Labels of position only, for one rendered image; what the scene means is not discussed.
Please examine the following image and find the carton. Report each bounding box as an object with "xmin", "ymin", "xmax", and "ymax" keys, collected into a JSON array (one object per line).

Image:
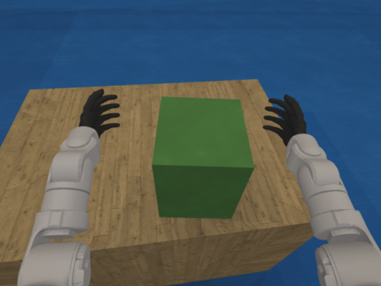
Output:
[{"xmin": 152, "ymin": 97, "xmax": 254, "ymax": 219}]

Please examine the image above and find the pedestal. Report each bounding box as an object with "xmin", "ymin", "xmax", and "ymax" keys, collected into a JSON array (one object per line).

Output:
[{"xmin": 0, "ymin": 79, "xmax": 314, "ymax": 286}]

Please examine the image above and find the robot right upper arm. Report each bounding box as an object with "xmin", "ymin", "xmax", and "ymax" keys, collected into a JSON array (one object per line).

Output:
[{"xmin": 316, "ymin": 241, "xmax": 381, "ymax": 286}]

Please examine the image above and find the right robot hand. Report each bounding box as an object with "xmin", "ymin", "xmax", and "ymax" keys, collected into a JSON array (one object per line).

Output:
[{"xmin": 263, "ymin": 95, "xmax": 307, "ymax": 147}]

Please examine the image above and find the robot left upper arm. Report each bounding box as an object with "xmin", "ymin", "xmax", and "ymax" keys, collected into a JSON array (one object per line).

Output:
[{"xmin": 20, "ymin": 241, "xmax": 91, "ymax": 286}]

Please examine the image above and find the left robot hand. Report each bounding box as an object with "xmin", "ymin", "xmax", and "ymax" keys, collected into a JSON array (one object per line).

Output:
[{"xmin": 79, "ymin": 89, "xmax": 120, "ymax": 138}]

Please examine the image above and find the robot right forearm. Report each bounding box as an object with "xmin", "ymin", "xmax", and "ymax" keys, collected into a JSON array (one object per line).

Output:
[{"xmin": 285, "ymin": 133, "xmax": 381, "ymax": 257}]

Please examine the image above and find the robot left forearm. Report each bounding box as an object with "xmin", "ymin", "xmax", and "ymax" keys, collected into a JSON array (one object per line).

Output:
[{"xmin": 17, "ymin": 126, "xmax": 101, "ymax": 286}]

